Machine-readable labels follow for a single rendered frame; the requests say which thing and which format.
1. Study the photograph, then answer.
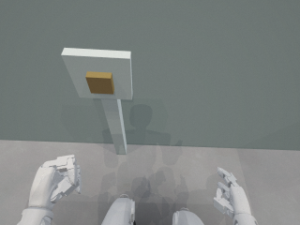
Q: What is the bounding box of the button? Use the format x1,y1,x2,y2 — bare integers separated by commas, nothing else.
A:
85,71,114,95

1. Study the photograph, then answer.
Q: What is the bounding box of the right robot forearm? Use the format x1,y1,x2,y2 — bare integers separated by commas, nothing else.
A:
232,213,259,225

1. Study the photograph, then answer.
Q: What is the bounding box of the panel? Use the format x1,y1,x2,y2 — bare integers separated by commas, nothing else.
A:
61,48,133,155

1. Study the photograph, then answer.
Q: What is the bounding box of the robot left thigh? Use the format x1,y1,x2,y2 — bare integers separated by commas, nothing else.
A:
101,198,135,225

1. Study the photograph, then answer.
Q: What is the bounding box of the robot right hand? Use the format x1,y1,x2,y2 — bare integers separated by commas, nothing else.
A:
214,167,251,219

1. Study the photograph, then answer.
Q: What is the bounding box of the robot right thigh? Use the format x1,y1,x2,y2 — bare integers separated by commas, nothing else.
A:
172,210,204,225

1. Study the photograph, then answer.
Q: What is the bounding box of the left robot forearm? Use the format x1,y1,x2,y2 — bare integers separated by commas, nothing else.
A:
17,207,54,225

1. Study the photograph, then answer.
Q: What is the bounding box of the robot thigh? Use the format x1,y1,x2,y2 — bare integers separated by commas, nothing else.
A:
172,210,204,225
101,198,135,225

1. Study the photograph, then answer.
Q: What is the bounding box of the robot left hand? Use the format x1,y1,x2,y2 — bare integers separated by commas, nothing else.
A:
28,155,83,211

